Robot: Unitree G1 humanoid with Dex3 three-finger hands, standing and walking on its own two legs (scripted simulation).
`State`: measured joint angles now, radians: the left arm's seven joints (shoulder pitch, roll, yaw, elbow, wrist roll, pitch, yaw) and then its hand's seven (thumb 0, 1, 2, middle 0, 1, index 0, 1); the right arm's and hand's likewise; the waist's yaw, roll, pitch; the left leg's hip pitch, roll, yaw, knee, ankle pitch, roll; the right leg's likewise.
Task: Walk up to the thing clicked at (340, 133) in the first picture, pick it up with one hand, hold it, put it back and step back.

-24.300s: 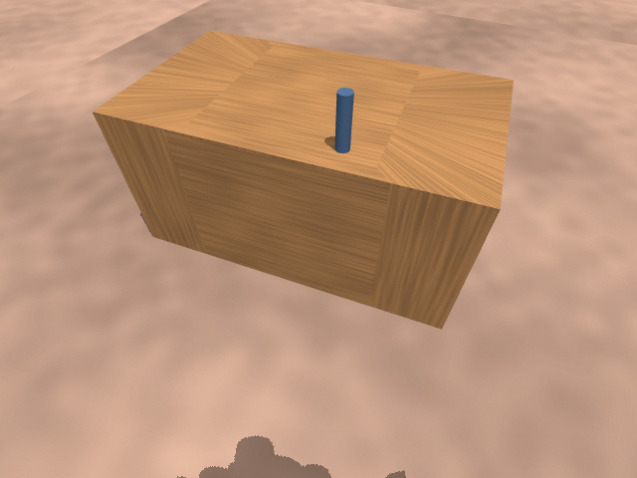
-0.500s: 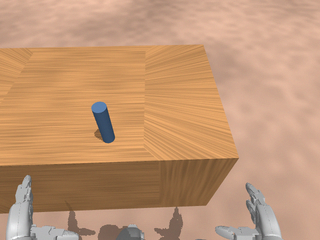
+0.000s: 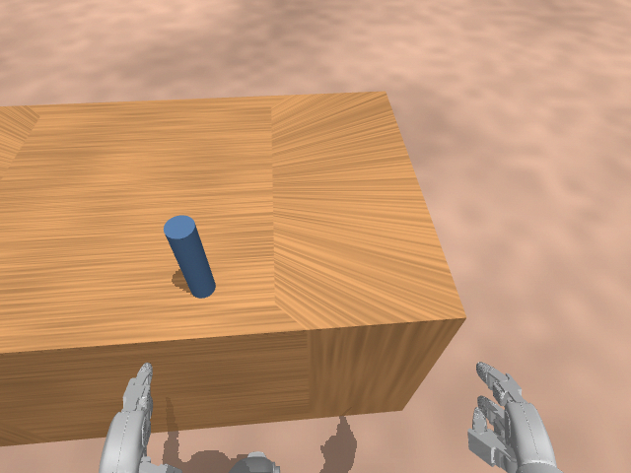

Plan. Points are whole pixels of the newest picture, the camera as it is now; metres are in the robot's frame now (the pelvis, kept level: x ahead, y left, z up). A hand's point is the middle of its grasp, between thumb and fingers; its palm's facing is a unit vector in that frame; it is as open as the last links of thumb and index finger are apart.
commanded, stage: home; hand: left
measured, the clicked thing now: (192, 260) +0.43 +0.21 -0.03
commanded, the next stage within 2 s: none
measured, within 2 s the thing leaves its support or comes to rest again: neither
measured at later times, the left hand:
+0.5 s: hand (197, 448) +0.17 +0.16 -0.05, palm faces +0.10 -0.97 -0.22, open 17.6 cm
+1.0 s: hand (193, 454) +0.16 +0.16 -0.05, palm faces +0.11 -0.97 -0.23, open 17.6 cm
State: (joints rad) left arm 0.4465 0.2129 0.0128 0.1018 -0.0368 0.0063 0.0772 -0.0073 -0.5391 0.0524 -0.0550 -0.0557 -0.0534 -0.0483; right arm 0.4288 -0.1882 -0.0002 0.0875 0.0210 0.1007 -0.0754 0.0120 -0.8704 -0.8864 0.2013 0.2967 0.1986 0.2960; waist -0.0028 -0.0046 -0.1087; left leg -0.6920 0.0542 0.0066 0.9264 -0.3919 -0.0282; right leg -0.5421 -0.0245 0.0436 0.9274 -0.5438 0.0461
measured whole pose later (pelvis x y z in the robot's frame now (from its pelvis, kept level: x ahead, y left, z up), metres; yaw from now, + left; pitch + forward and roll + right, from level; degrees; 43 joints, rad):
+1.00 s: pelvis -0.01 -0.01 -0.01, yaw +0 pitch +9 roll +0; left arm 0.47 0.20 -0.01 0.09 -0.03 -0.02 0.08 -0.01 -0.56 0.04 -0.05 -0.05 -0.05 -0.04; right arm 0.47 -0.20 0.00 0.00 0.03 0.17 -0.08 0.01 -0.90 -0.90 0.20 0.30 0.20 0.30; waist 0.00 0.00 -0.13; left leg -0.73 0.06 0.01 0.95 -0.38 -0.04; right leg -0.59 -0.02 0.05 0.99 -0.56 0.03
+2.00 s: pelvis -0.01 -0.01 +0.00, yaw +1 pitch +3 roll +0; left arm 0.32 0.33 -0.02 0.47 0.08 -0.02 0.04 -0.01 -0.55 0.04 -0.05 -0.06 -0.05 -0.05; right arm 0.21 -0.28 0.00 0.65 -0.07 0.03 -0.01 0.01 -0.90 -0.90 0.20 0.30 0.20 0.30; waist -0.02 0.01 -0.01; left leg -0.57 0.05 0.00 0.91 -0.38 -0.03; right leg -0.43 -0.03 0.03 0.93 -0.54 0.02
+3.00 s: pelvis -0.02 +0.00 +0.05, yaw +0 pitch -4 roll -1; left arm 0.19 0.35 0.01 1.13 0.02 -0.02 0.01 0.01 0.89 0.89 -0.20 -0.30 -0.20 -0.30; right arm 0.14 -0.33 -0.02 1.14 -0.02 0.00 0.01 0.01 -0.90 -0.90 0.20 0.30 0.20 0.30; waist -0.01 0.00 0.08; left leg -0.22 0.05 0.01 0.45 -0.16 -0.02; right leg -0.07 -0.03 0.03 0.41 -0.28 0.05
